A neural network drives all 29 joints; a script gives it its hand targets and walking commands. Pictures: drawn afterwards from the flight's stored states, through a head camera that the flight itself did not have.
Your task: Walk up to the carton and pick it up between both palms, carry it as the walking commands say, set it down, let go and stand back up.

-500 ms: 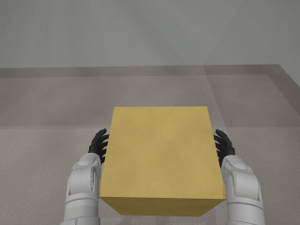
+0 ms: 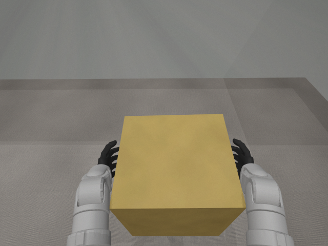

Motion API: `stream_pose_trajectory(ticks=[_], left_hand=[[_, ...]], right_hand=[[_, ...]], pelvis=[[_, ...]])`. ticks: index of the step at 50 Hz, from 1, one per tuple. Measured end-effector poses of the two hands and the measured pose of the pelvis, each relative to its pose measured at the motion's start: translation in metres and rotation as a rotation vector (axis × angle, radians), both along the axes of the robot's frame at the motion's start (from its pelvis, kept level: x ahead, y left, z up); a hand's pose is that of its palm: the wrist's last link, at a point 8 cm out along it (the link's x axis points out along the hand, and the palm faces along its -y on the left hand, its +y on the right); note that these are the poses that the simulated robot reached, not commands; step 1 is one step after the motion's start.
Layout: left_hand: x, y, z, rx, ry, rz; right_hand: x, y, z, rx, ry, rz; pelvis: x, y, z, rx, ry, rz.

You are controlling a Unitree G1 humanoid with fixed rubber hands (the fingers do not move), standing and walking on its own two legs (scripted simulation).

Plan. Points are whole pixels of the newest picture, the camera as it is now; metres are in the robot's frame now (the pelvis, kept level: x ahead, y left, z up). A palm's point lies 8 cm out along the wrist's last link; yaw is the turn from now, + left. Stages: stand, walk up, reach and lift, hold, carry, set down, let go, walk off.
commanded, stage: reach and lift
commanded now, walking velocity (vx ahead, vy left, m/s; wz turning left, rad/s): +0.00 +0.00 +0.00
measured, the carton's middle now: (174, 179) +0.30 +0.00 -0.01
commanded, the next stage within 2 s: hold in 0.40 s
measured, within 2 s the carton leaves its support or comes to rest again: neither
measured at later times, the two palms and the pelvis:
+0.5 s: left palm (108, 177) +0.28 +0.17 +0.04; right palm (250, 181) +0.27 -0.18 +0.04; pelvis +0.00 +0.00 +0.00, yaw -1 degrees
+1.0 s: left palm (104, 179) +0.27 +0.17 +0.04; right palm (246, 178) +0.28 -0.17 +0.04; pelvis +0.01 +0.00 +0.00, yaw +0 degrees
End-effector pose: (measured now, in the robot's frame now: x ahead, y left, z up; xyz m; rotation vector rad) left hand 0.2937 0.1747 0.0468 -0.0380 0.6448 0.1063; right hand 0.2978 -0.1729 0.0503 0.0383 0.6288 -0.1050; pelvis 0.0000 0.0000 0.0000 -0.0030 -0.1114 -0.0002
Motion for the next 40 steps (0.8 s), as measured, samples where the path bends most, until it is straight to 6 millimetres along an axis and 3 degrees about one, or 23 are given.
stream_pose_trajectory(ticks=[10,23,40], left_hand=[[-0.010,0.005,-0.005,-0.026,0.008,0.031],[-0.017,-0.008,-0.008,-0.002,0.020,-0.017],[-0.012,-0.003,-0.008,-0.009,0.012,0.007]], right_hand=[[-0.005,0.005,-0.006,0.009,0.009,0.006],[-0.028,-0.008,-0.014,0.004,0.019,-0.029],[-0.012,-0.003,-0.007,-0.007,0.013,-0.003]], pelvis=[[0.015,-0.001,0.003,0.003,0.012,0.003],[0.006,-0.001,0.002,0.004,0.003,-0.009],[-0.001,-0.005,0.000,0.003,0.001,0.002]])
